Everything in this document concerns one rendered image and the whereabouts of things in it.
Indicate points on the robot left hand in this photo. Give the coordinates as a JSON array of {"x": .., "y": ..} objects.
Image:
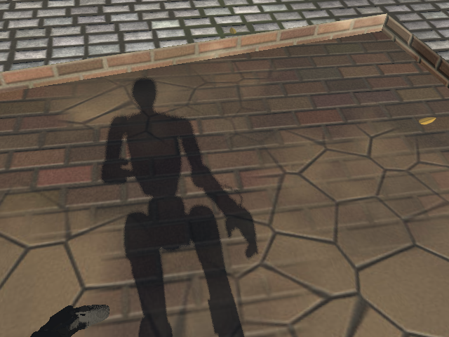
[{"x": 69, "y": 320}]

